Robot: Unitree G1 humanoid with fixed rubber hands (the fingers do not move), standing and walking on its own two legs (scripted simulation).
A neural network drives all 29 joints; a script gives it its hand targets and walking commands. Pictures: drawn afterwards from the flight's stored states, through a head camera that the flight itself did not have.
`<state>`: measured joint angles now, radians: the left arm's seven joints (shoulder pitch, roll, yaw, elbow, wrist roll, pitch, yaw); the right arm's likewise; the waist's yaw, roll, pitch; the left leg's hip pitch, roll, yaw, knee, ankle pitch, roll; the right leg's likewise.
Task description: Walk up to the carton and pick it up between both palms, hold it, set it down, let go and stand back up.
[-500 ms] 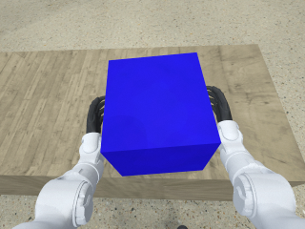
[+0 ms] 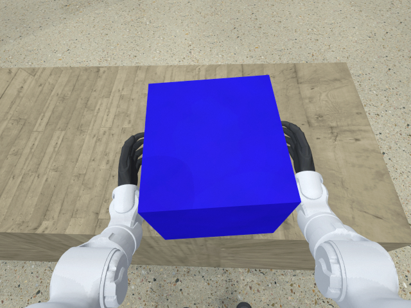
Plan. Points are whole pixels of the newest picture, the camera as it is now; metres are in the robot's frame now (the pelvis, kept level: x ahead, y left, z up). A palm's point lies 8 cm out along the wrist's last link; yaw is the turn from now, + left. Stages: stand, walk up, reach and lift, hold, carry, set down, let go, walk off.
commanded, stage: reach and lift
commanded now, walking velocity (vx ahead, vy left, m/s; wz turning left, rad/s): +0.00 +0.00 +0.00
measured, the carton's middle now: (214, 162) +0.44 +0.01 -0.04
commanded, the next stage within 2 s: none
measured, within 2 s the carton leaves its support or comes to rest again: leaves its support in 0.28 s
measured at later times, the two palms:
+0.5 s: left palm (128, 169) +0.38 +0.18 +0.03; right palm (311, 156) +0.41 -0.17 +0.04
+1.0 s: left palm (110, 140) +0.38 +0.18 +0.12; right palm (331, 128) +0.40 -0.17 +0.14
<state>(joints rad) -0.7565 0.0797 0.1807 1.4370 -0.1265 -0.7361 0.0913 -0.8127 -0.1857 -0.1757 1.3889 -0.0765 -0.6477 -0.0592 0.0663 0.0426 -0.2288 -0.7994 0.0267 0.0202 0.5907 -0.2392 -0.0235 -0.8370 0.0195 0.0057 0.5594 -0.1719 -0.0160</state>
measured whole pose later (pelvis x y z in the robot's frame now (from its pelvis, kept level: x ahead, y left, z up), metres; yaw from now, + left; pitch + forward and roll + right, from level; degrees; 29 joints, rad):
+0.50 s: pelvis -0.01 +0.00 +0.01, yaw +0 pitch +22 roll +0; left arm -0.75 0.08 0.12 1.35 -0.15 -0.58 0.12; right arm -0.76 -0.19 -0.16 1.25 -0.04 -0.47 -0.06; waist 0.07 0.03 -0.24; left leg -0.72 0.03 0.02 0.55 -0.21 -0.02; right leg -0.76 0.02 0.01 0.53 -0.15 -0.02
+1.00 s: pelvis +0.01 +0.00 +0.03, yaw +0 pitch +6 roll +0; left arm -0.68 0.08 0.11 1.08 -0.14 -0.18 0.11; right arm -0.66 -0.18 -0.10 0.99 0.09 -0.11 -0.07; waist 0.04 0.00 -0.17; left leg -0.27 0.02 0.02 0.36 -0.19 -0.02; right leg -0.31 0.01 0.00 0.35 -0.14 -0.01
